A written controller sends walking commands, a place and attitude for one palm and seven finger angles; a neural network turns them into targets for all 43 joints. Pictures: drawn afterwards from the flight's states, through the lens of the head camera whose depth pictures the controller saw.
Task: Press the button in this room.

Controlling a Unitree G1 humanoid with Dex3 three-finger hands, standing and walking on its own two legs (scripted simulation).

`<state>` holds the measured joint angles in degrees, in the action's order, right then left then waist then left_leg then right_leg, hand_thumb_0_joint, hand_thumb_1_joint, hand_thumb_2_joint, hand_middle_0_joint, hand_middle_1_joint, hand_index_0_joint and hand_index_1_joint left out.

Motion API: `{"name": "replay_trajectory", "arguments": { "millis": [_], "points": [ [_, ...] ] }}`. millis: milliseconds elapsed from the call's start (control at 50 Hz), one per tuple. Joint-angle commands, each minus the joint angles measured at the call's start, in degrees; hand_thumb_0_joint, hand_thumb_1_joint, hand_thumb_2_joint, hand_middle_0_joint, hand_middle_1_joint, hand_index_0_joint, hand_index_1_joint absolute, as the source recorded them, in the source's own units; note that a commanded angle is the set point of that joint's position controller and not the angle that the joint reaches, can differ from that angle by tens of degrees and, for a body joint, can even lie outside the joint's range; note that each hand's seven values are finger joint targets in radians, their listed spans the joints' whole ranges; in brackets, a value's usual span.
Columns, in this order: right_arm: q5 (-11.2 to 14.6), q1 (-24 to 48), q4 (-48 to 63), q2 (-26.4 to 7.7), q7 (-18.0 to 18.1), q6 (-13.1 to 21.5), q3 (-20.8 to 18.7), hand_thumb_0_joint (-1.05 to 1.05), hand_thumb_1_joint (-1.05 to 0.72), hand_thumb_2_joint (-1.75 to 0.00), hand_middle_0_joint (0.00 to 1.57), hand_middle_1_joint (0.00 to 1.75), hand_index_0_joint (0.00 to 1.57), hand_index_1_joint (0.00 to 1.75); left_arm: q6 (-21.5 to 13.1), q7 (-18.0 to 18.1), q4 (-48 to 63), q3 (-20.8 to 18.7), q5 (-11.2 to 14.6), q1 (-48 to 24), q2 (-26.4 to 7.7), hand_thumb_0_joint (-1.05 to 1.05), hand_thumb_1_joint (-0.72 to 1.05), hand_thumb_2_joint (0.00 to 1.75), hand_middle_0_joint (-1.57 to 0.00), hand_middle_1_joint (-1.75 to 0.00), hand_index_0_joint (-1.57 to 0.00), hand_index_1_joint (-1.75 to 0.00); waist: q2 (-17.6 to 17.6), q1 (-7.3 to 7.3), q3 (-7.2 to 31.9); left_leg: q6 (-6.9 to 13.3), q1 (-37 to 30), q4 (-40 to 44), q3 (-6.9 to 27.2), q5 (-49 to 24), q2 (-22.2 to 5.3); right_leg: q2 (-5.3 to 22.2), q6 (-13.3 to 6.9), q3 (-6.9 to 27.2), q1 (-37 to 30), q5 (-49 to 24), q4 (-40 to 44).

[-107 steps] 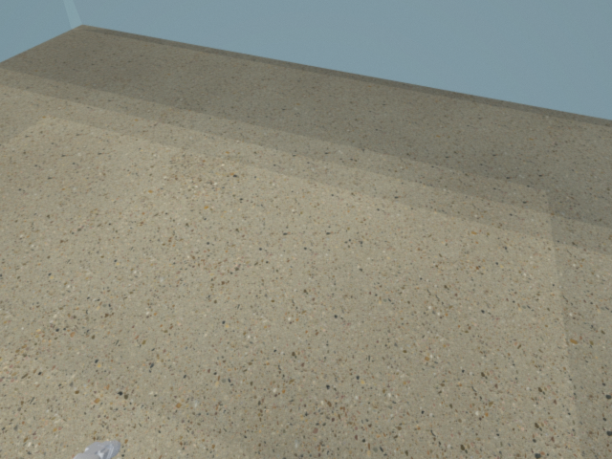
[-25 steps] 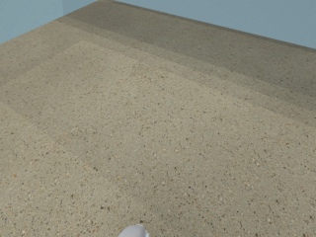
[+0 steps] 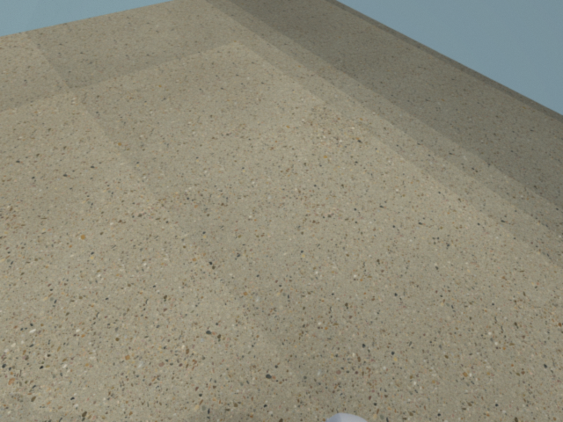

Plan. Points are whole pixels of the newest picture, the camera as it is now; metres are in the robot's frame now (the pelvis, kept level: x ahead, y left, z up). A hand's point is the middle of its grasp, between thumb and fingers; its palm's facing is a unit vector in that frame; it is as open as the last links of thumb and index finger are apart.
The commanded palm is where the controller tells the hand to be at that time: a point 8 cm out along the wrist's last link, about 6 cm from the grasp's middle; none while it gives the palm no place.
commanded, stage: turn or walk to find it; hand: left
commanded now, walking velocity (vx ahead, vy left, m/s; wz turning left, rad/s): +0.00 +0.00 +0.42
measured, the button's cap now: out of the picture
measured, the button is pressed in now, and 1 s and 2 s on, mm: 0 0 0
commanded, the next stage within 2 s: none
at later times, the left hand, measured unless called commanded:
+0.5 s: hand out of the picture +0.02 +0.15 -0.15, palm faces +0.24 -0.94 -0.26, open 7.4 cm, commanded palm none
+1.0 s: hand out of the picture -0.09 +0.21 -0.17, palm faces +0.46 -0.85 -0.24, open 7.4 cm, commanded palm none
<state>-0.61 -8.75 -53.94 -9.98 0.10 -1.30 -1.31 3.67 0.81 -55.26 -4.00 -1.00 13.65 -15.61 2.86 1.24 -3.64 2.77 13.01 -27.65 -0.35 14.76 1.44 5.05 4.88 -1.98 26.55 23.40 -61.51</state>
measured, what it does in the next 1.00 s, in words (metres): steps on the spot, turning left: right foot, then left foot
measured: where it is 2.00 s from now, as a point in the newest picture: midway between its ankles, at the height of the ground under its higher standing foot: outside the picture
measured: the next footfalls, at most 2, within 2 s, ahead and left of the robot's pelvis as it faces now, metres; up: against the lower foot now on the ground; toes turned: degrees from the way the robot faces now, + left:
right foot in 0.26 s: +0.04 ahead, -0.13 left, +0.00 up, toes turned +4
left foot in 0.72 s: -0.05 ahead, +0.09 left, +0.00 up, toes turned +24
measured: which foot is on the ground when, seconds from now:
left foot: down 0.00-0.26, up 0.28-0.70, down 0.72-1.00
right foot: up 0.00-0.24, down 0.26-0.72, up 0.74-1.00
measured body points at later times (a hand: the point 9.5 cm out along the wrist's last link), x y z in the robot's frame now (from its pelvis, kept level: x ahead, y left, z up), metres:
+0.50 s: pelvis -0.02 -0.05 +0.00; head +0.01 -0.07 +0.45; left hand +0.01 +0.20 -0.13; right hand +0.06 -0.30 -0.16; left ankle -0.08 +0.10 -0.66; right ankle +0.00 -0.14 -0.74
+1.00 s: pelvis -0.05 -0.01 +0.00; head -0.04 +0.01 +0.45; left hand -0.11 +0.25 -0.15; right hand +0.14 -0.19 -0.13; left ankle -0.08 +0.08 -0.74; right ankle +0.00 -0.15 -0.68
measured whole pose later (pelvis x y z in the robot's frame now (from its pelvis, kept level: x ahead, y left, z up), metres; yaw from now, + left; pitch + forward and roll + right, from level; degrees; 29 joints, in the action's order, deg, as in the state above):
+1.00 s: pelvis -0.05 -0.01 +0.00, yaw +25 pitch +0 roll -1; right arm -0.9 -9.1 -54.3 -10.4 0.1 -1.6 -1.9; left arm 3.6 0.7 -54.7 -4.0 -0.8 12.5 -14.1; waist 1.6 0.5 -3.1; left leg 2.5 12.7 -27.0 0.0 13.8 1.6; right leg 4.7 5.0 -2.2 24.0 24.8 -54.2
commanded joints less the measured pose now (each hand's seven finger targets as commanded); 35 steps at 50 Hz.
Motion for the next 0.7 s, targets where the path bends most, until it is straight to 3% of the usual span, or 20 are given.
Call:
{"name": "replay_trajectory", "arguments": {
  "millis": [0, 60, 140, 180, 200, 220, 240, 260, 280, 320, 340, 360, 460, 540, 600, 640, 660, 680],
  "points": [
    [-0.39, -4.55, 2.49, -12.63, 1.14, 0.92, -3.83, 0.0, -0.9, -0.9, 0.2, 0.3, 0.2, 0.3, -1.43, 0.26, 5.15, -0.45, 0.07, -1.69, -2.55, 0.0, 0.9, 0.9, -0.2, -0.3, -0.2, -0.3, -10.34, -2.58, 3.88, 7.36, -6.73, 8.79, 14.27, -25.34, -14.03, -0.14, 0.33, 0.73, 2.85, -0.02, 3.85],
    [-0.67, -5.4, 2.5, -12.7, 1.04, 0.64, -4.19, 0.0, -0.9, -0.9, 0.2, 0.3, 0.2, 0.3, -1.58, 0.36, 6.26, -0.39, 0.2, -3.34, -1.92, 0.0, 0.9, 0.9, -0.2, -0.3, -0.2, -0.3, -10.34, -3.21, 4.14, 8.0, -6.24, 8.62, 16.93, -23.17, -14.27, -1.0, -0.02, 0.87, 1.22, 1.45, 8.73],
    [-0.99, -4.02, 3.1, -12.86, 0.83, 0.17, -4.54, 0.0, -0.9, -0.9, 0.2, 0.3, 0.2, 0.3, -2.08, 0.67, 6.87, -0.23, 0.52, -1.84, -1.23, 0.0, 0.9, 0.9, -0.2, -0.3, -0.2, -0.3, -11.25, -2.25, 4.42, 7.63, -1.64, 6.78, 19.85, -22.92, -13.4, -3.04, -1.22, 0.5, -6.74, 1.12, 19.34],
    [-0.81, -3.28, 3.36, -12.89, 0.65, 0.05, -4.63, 0.0, -0.9, -0.9, 0.2, 0.3, 0.2, 0.3, -2.56, 0.85, 6.32, -0.32, 0.63, 1.14, -1.34, 0.0, 0.9, 0.9, -0.2, -0.3, -0.2, -0.3, -10.19, -0.83, 5.64, 6.07, 1.11, 4.38, 19.38, -21.31, -11.66, -3.94, -1.54, -0.18, -12.81, -4.58, 27.46],
    [-0.48, -3.35, 3.56, -12.18, 0.53, 0.06, -4.61, 0.0, -0.9, -0.9, 0.2, 0.3, 0.2, 0.3, -3.04, 1.02, 6.03, -0.46, 0.58, 2.57, -1.91, 0.0, 0.9, 0.9, -0.2, -0.3, -0.2, -0.3, -8.47, 0.09, 6.37, 4.24, 4.35, 1.6, 18.54, -18.76, -10.01, -3.2, -1.7, -0.03, -18.35, -9.98, 35.32],
    [0.01, -4.09, 3.71, -9.97, 0.23, 0.16, -4.35, 0.0, -0.9, -0.9, 0.2, 0.3, 0.2, 0.3, -3.75, 1.34, 5.98, -0.99, 0.11, 3.93, -4.61, 0.0, 0.9, 0.9, -0.2, -0.3, -0.2, -0.3, -2.05, 0.63, 7.39, 0.93, 10.58, -4.75, 15.03, -10.29, -6.18, 2.94, -3.23, 5.77, -25.6, -12.93, 41.71],
    [0.26, -5.3, 5.0, -6.07, -0.1, 0.18, -3.7, 0.0, -0.9, -0.9, 0.2, 0.3, 0.2, 0.3, -4.38, 1.79, 6.32, -2.0, -0.74, 4.44, -10.19, 0.0, 0.9, 0.9, -0.2, -0.3, -0.2, -0.3, 13.42, 0.51, 6.77, -3.66, 20.68, -17.78, 4.38, 10.77, 2.63, 18.35, -9.36, 21.44, -29.27, -20.13, 45.35],
    [-0.67, -3.76, 5.05, -8.43, 0.26, -0.52, -4.51, 0.0, -0.9, -0.9, 0.2, 0.3, 0.2, 0.3, -4.1, 1.7, 6.8, -1.9, -0.12, 4.48, -10.32, 0.0, 0.9, 0.9, -0.2, -0.3, -0.2, -0.3, 12.33, 1.5, 6.16, -3.85, 19.15, -27.78, 5.57, 18.49, 1.02, 22.28, -13.54, 21.22, -21.57, -22.38, 45.61],
    [-0.7, -3.06, 4.3, -8.67, 0.03, -1.19, -4.82, 0.0, -0.9, -0.9, 0.2, 0.3, 0.2, 0.3, -4.04, 1.77, 7.39, -1.89, -0.2, 1.52, -8.67, 0.0, 0.9, 0.9, -0.2, -0.3, -0.2, -0.3, 10.58, 0.33, 3.83, -3.88, 18.68, -34.92, 6.25, 16.07, 0.0, 19.49, -14.33, 19.54, -16.8, -18.89, 46.4],
    [-0.79, -5.56, 1.54, -8.13, -0.74, -1.9, -4.93, 0.0, -0.9, -0.9, 0.2, 0.3, 0.2, 0.3, -4.09, 1.44, 8.27, -0.65, -0.05, -3.73, -5.19, 0.0, 0.9, 0.9, -0.2, -0.3, -0.2, -0.3, 4.21, -2.66, 0.63, -4.73, 18.08, -41.96, 4.63, 7.82, -1.63, 13.32, -12.28, 9.68, -12.85, -14.66, 45.89],
    [-0.75, -7.02, 0.76, -7.71, -1.01, -1.94, -4.78, 0.0, -0.9, -0.9, 0.2, 0.3, 0.2, 0.3, -4.19, 1.5, 8.53, -0.41, -0.11, -5.06, -4.25, 0.0, 0.9, 0.9, -0.2, -0.3, -0.2, -0.3, 4.01, -3.47, 0.61, -5.17, 17.76, -42.27, 3.64, 5.79, -2.25, 12.06, -11.59, 6.66, -12.73, -15.44, 45.63],
    [-0.87, -7.03, 0.62, -7.23, -1.1, -1.93, -4.58, 0.0, -0.9, -0.9, 0.2, 0.3, 0.2, 0.3, -4.4, 1.52, 8.47, -0.37, -0.23, -4.14, -3.75, 0.0, 0.9, 0.9, -0.2, -0.3, -0.2, -0.3, 4.8, -2.89, 0.85, -5.64, 17.48, -41.65, 2.76, 4.99, -2.54, 11.56, -11.46, 5.23, -13.44, -16.91, 45.4],
    [-0.66, -2.63, 1.22, -6.57, -0.97, -2.05, -3.88, 0.0, -0.9, -0.9, 0.2, 0.3, 0.2, 0.3, -4.28, 1.52, 5.75, -0.85, -0.55, 1.76, -5.44, 0.0, 0.9, 0.9, -0.2, -0.3, -0.2, -0.3, 5.22, -0.01, 1.33, -6.76, 16.81, -32.16, 0.23, 8.78, -3.53, 13.52, -13.0, 3.43, -18.74, -23.43, 43.68],
    [-0.12, 0.28, 1.94, -5.76, -0.89, -1.5, -3.13, 0.0, -0.9, -0.9, 0.2, 0.3, 0.2, 0.3, -4.05, 1.36, 3.88, -1.3, -0.86, 4.22, -6.88, 0.0, 0.9, 0.9, -0.2, -0.3, -0.2, -0.3, 7.36, 1.43, 3.28, -6.27, 12.85, -21.34, -2.25, 12.0, -3.17, 14.47, -13.69, 2.19, -21.64, -32.65, 40.49],
    [0.15, -0.25, 1.84, -5.72, -0.59, -1.0, -2.79, 0.0, -0.9, -0.9, 0.2, 0.3, 0.2, 0.3, -3.72, 1.34, 3.17, -1.79, -0.89, 4.49, -7.9, 0.0, 0.9, 0.9, -0.2, -0.3, -0.2, -0.3, 8.58, 1.25, 5.35, -5.47, 8.54, -14.41, -4.08, 11.41, -2.68, 15.16, -13.2, 1.0, -22.16, -37.19, 37.48],
    [0.18, -2.46, 1.33, -6.01, -0.44, -0.56, -2.7, 0.0, -0.9, -0.9, 0.2, 0.3, 0.2, 0.3, -3.51, 1.29, 2.68, -1.79, -0.7, 3.18, -7.72, 0.0, 0.9, 0.9, -0.2, -0.3, -0.2, -0.3, 8.05, -0.43, 6.38, -4.93, 3.62, -5.07, -5.03, 5.93, -2.6, 14.46, -10.99, -1.12, -21.14, -36.7, 33.72],
    [0.0, -4.59, 0.87, -7.13, -0.41, -0.17, -2.89, 0.0, -0.9, -0.9, 0.2, 0.3, 0.2, 0.3, -3.23, 1.19, 2.71, -1.86, -0.24, 2.67, -7.29, 0.0, 0.9, 0.9, -0.2, -0.3, -0.2, -0.3, 5.32, -1.87, 6.96, -4.35, -2.72, 2.44, -4.94, -1.5, -3.27, 13.52, -8.48, -3.51, -17.07, -32.26, 30.27],
    [-0.37, -6.21, 0.8, -11.04, -0.39, 0.5, -3.65, 0.0, -0.9, -0.9, 0.2, 0.3, 0.2, 0.3, -2.77, 0.94, 3.57, -1.6, 0.15, 3.52, -5.16, 0.0, 0.9, 0.9, -0.2, -0.3, -0.2, -0.3, -5.45, -2.72, 8.72, -1.59, -11.22, 7.21, 3.75, -12.0, -10.21, 9.21, -4.85, -6.92, -8.36, -20.59, 21.37]
  ]
}}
